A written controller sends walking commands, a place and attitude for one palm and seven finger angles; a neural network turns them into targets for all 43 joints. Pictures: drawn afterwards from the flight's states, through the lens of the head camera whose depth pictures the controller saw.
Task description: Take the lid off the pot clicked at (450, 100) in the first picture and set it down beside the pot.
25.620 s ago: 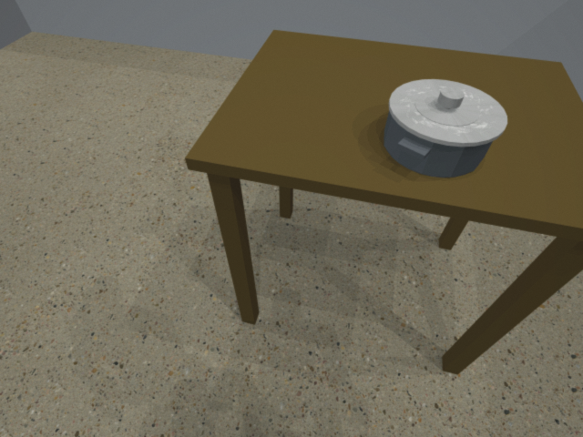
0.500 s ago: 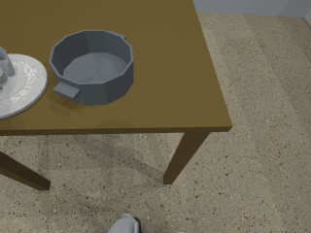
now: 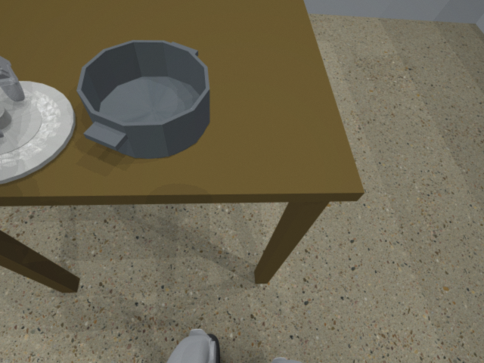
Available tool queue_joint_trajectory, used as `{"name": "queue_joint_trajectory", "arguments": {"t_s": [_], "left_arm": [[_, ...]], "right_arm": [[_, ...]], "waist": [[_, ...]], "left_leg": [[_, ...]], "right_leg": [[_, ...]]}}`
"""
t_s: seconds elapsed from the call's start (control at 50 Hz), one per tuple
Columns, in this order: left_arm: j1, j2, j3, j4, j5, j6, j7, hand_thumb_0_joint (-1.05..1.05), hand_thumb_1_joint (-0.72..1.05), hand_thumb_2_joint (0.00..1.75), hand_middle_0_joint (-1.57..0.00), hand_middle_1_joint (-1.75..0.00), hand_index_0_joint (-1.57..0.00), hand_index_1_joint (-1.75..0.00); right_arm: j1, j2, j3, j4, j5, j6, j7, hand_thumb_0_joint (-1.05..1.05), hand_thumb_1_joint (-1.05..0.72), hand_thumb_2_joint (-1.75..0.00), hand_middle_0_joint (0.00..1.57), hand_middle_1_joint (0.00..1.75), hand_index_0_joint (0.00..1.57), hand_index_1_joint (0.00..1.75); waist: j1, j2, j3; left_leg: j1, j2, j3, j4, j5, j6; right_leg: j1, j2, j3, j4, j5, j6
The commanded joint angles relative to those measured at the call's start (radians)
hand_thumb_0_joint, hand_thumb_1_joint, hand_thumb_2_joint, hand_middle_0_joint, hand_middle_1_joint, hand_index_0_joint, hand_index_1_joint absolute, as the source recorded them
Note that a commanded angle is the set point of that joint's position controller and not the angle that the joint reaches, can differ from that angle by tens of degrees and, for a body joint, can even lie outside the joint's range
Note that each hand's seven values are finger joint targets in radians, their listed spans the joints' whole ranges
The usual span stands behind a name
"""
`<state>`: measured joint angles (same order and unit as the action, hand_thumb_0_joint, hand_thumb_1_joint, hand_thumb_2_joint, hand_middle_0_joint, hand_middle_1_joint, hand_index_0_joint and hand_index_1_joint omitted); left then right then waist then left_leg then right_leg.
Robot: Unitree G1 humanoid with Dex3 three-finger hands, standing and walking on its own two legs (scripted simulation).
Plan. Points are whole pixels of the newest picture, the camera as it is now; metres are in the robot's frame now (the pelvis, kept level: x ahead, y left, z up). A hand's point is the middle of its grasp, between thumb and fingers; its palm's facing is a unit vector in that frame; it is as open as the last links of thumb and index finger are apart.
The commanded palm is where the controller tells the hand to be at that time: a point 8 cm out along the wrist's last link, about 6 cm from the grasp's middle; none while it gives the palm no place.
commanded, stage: open the fingers wide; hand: left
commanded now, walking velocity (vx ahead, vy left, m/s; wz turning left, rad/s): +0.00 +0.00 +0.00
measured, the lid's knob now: out of the picture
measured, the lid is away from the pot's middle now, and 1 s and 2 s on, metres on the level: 0.23 0.23 0.23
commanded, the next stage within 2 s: raise the empty hand in 0.34 s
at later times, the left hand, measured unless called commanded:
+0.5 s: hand out of the picture +0.44 +0.38 +0.12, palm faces -0.42 -0.15 -0.89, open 11.0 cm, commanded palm +0.49 +0.37 +0.19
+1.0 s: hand out of the picture +0.45 +0.38 +0.18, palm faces -0.37 -0.15 -0.92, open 11.0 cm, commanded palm +0.49 +0.37 +0.25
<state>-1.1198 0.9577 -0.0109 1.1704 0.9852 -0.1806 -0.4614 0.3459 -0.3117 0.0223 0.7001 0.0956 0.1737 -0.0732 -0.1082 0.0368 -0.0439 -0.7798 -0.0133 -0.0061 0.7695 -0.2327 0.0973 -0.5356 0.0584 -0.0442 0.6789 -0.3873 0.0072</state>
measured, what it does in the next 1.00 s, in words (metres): stands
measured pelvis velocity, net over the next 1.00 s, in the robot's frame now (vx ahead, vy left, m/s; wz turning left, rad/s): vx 0.00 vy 0.02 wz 0.01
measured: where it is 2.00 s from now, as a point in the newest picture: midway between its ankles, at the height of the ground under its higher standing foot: outside the picture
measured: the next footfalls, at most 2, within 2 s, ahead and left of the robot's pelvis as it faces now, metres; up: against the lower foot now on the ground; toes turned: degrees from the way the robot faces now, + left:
none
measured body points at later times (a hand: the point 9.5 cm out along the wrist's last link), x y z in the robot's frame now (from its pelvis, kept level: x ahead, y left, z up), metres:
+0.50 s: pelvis +0.00 +0.01 +0.00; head +0.09 +0.05 +0.44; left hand +0.46 +0.39 +0.17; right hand +0.02 -0.28 -0.11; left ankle +0.08 +0.05 -0.71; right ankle -0.04 -0.14 -0.71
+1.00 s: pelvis +0.00 +0.02 +0.00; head +0.07 +0.05 +0.45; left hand +0.46 +0.39 +0.23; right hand +0.02 -0.26 -0.10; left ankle +0.08 +0.05 -0.71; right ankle -0.04 -0.14 -0.70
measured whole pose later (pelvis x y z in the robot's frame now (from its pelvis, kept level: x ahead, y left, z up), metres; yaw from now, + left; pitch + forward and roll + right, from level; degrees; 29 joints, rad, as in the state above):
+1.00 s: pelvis +0.00 +0.02 +0.00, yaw +1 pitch +12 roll -6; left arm -1.23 0.91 -0.11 1.17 0.97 -0.11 -0.50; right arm 0.35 -0.30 0.03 0.70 0.10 0.15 -0.07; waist -0.09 0.04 -0.05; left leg -0.71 -0.05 0.01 0.72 -0.21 0.13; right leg -0.48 0.03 -0.02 0.64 -0.37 -0.01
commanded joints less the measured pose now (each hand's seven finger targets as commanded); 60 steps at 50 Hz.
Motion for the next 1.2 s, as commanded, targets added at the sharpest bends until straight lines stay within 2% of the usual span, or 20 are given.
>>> {"name": "queue_joint_trajectory", "arguments": {"t_s": [0.0,0.04,0.08,0.12,0.18,0.22,0.28,0.32,0.48,0.56,0.62,0.66,0.7,0.76,0.84,0.94,1.0,1.08,1.1,1.18], "left_arm": [[-0.41,0.304,0.073,-0.179,-0.006,-0.002,0.035,0.0,0.05,0.56,-0.33,-0.92,-0.33,-0.92],[-0.413,0.299,0.06,-0.159,-0.014,0.01,0.029,0.0,0.02,0.57,-0.32,-0.91,-0.32,-0.91],[-0.415,0.361,0.109,-0.195,-0.007,-0.001,0.035,0.0,0.02,0.58,-0.33,-0.9,-0.33,-0.9],[-0.415,0.311,0.076,-0.207,-0.011,0.0,0.034,0.0,0.02,0.59,-0.33,-0.9,-0.33,-0.9],[-0.418,0.321,0.092,-0.221,-0.014,-0.008,0.033,0.0,0.01,0.59,-0.33,-0.9,-0.33,-0.9],[-0.385,0.277,0.06,-0.168,-0.019,0.002,0.03,0.0,0.01,0.6,-0.33,-0.89,-0.33,-0.89],[-0.403,0.313,0.078,-0.173,-0.012,0.0,0.033,0.0,0.01,0.61,-0.33,-0.89,-0.33,-0.89],[-0.45,0.258,0.027,-0.197,-0.015,0.008,0.033,0.0,0.0,0.62,-0.34,-0.88,-0.34,-0.88],[-0.498,0.282,0.061,-0.289,-0.026,-0.012,0.039,0.0,0.0,0.62,-0.34,-0.88,-0.34,-0.88],[-0.494,0.309,0.08,-0.267,-0.02,-0.005,0.039,0.0,0.0,0.62,-0.34,-0.88,-0.34,-0.88],[-0.505,0.228,0.003,-0.201,-0.015,0.028,0.037,0.0,0.0,0.62,-0.34,-0.88,-0.34,-0.88],[-0.524,0.181,-0.034,-0.221,-0.012,0.033,0.029,0.0,0.0,0.62,-0.34,-0.88,-0.34,-0.88],[-0.533,0.228,0.002,-0.222,-0.01,0.039,0.024,0.0,0.0,0.62,-0.34,-0.88,-0.34,-0.88],[-0.558,0.225,0.003,-0.26,-0.032,0.04,0.01,0.0,0.0,0.62,-0.34,-0.88,-0.34,-0.88],[-0.557,0.2,-0.021,-0.192,-0.031,0.06,0.003,0.0,0.0,0.62,-0.34,-0.88,-0.34,-0.88],[-0.598,0.175,-0.061,-0.191,-0.016,0.075,0.001,0.0,0.0,0.62,-0.34,-0.88,-0.34,-0.88],[-0.619,0.234,-0.01,-0.247,-0.007,0.067,0.0,0.0,0.0,0.62,-0.34,-0.88,-0.34,-0.88],[-0.6,0.25,0.004,-0.215,-0.023,0.076,-0.013,0.0,0.0,0.62,-0.34,-0.88,-0.34,-0.88],[-0.608,0.217,-0.026,-0.187,-0.022,0.084,-0.018,0.0,0.0,0.62,-0.34,-0.88,-0.34,-0.88],[-0.657,0.188,-0.056,-0.231,-0.014,0.097,-0.019,0.0,0.0,0.62,-0.34,-0.88,-0.34,-0.88]], "right_arm": [[0.124,-0.199,-0.068,-0.052,-0.007,-0.008,-0.014,0.0,-0.9,-0.9,0.2,0.3,0.2,0.3],[0.124,-0.202,-0.067,-0.05,-0.003,-0.004,-0.014,0.0,-0.9,-0.9,0.2,0.3,0.2,0.3],[0.13,-0.204,-0.068,-0.053,-0.004,-0.004,-0.015,0.0,-0.9,-0.9,0.2,0.3,0.2,0.3],[0.13,-0.196,-0.072,-0.059,-0.003,-0.002,-0.013,0.0,-0.9,-0.9,0.2,0.3,0.2,0.3],[0.13,-0.202,-0.073,-0.054,-0.006,-0.001,-0.011,0.0,-0.9,-0.9,0.2,0.3,0.2,0.3],[0.131,-0.197,-0.072,-0.054,-0.003,-0.001,-0.01,0.0,-0.9,-0.9,0.2,0.3,0.2,0.3],[0.135,-0.203,-0.07,-0.05,-0.004,-0.003,-0.012,0.0,-0.9,-0.9,0.2,0.3,0.2,0.3],[0.132,-0.201,-0.072,-0.049,-0.003,-0.002,-0.012,0.0,-0.9,-0.9,0.2,0.3,0.2,0.3],[0.129,-0.205,-0.076,-0.047,-0.01,-0.018,-0.018,0.0,-0.9,-0.9,0.2,0.3,0.2,0.3],[0.112,-0.202,-0.066,-0.052,-0.008,-0.024,-0.024,0.0,-0.9,-0.9,0.2,0.3,0.2,0.3],[0.117,-0.204,-0.067,-0.05,-0.003,-0.023,-0.018,0.0,-0.9,-0.9,0.2,0.3,0.2,0.3],[0.112,-0.201,-0.066,-0.052,-0.003,-0.028,-0.017,0.0,-0.9,-0.9,0.2,0.3,0.2,0.3],[0.12,-0.204,-0.071,-0.052,-0.006,-0.03,-0.018,0.0,-0.9,-0.9,0.2,0.3,0.2,0.3],[0.108,-0.202,-0.07,-0.056,-0.003,-0.035,-0.021,0.0,-0.9,-0.9,0.2,0.3,0.2,0.3],[0.113,-0.205,-0.07,-0.046,-0.001,-0.035,-0.02,0.0,-0.9,-0.9,0.2,0.3,0.2,0.3],[0.11,-0.204,-0.067,-0.045,0.0,-0.036,-0.016,0.0,-0.9,-0.9,0.2,0.3,0.2,0.3],[0.109,-0.203,-0.07,-0.052,-0.005,-0.042,-0.017,0.0,-0.9,-0.9,0.2,0.3,0.2,0.3],[0.105,-0.205,-0.068,-0.053,-0.002,-0.043,-0.018,0.0,-0.9,-0.9,0.2,0.3,0.2,0.3],[0.106,-0.203,-0.066,-0.046,-0.001,-0.043,-0.018,0.0,-0.9,-0.9,0.2,0.3,0.2,0.3],[0.102,-0.207,-0.071,-0.044,-0.002,-0.043,-0.01,0.0,-0.9,-0.9,0.2,0.3,0.2,0.3]], "waist": [[0.002,0.161,-0.421],[-0.013,0.113,-0.386],[0.01,0.162,-0.452],[-0.001,0.189,-0.446],[0.007,0.206,-0.448],[-0.008,0.162,-0.388],[-0.001,0.157,-0.411],[-0.017,0.175,-0.402],[0.012,0.24,-0.491],[0.018,0.186,-0.474],[0.001,0.178,-0.387],[0.009,0.203,-0.404],[0.013,0.189,-0.433],[0.017,0.163,-0.456],[0.002,0.103,-0.381],[0.007,0.153,-0.366],[0.026,0.197,-0.437],[0.022,0.14,-0.42],[0.013,0.107,-0.392],[0.021,0.187,-0.401]], "left_leg": [[0.674,0.017,-0.133,-0.07,0.178,-0.043],[0.617,0.013,-0.118,-0.076,0.11,-0.03],[0.664,0.015,-0.116,-0.065,0.182,-0.036],[0.691,0.018,-0.126,-0.065,0.207,-0.041],[0.719,0.028,-0.14,-0.065,0.231,-0.049],[0.675,0.023,-0.142,-0.073,0.172,-0.044],[0.676,0.022,-0.141,-0.078,0.148,-0.042],[0.68,0.026,-0.151,-0.089,0.115,-0.045],[0.788,0.038,-0.202,-0.1,0.142,-0.079],[0.739,0.024,-0.185,-0.108,0.116,-0.068],[0.689,0.027,-0.193,-0.141,-0.007,-0.068],[0.75,0.032,-0.214,-0.15,0.025,-0.087],[0.756,0.03,-0.214,-0.146,0.021,-0.084],[0.766,0.025,-0.205,-0.147,0.056,-0.077],[0.699,0.023,-0.209,-0.171,-0.043,-0.066],[0.71,0.021,-0.205,-0.187,-0.046,-0.075],[0.783,0.025,-0.216,-0.18,0.048,-0.092],[0.747,0.02,-0.199,-0.182,0.045,-0.076],[0.728,0.018,-0.199,-0.189,0.029,-0.072],[0.788,0.031,-0.228,-0.209,0.027,-0.096]], "right_leg": [[-0.238,0.05,-0.017,-0.092,0.119,-0.063],[-0.215,0.045,-0.009,-0.103,0.117,-0.057],[-0.196,0.047,-0.009,-0.088,0.133,-0.061],[-0.228,0.05,-0.014,-0.093,0.131,-0.062],[-0.25,0.052,-0.017,-0.09,0.116,-0.063],[-0.259,0.052,-0.017,-0.098,0.105,-0.062],[-0.245,0.049,-0.013,-0.089,0.101,-0.061],[-0.264,0.046,-0.014,-0.092,0.093,-0.062],[-0.292,0.048,-0.005,-0.079,0.072,-0.065],[-0.247,0.047,-0.008,-0.083,0.088,-0.069],[-0.263,0.042,-0.007,-0.1,0.05,-0.067],[-0.284,0.044,-0.009,-0.077,0.052,-0.07],[-0.267,0.044,-0.001,-0.093,0.059,-0.066],[-0.228,0.041,0.002,-0.098,0.08,-0.066],[-0.226,0.037,0.002,-0.124,0.063,-0.06],[-0.218,0.037,0.002,-0.124,0.062,-0.065],[-0.208,0.04,0.004,-0.125,0.084,-0.068],[-0.167,0.037,0.007,-0.144,0.091,-0.063],[-0.168,0.036,0.0,-0.15,0.094,-0.062],[-0.2,0.036,0.001,-0.142,0.076,-0.063]]}}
